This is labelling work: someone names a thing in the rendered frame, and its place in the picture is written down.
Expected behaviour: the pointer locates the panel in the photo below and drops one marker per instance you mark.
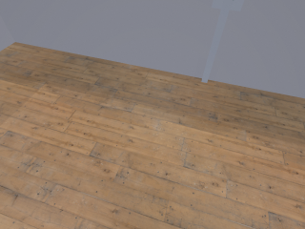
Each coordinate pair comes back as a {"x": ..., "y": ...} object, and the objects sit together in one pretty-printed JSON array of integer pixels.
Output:
[{"x": 225, "y": 6}]

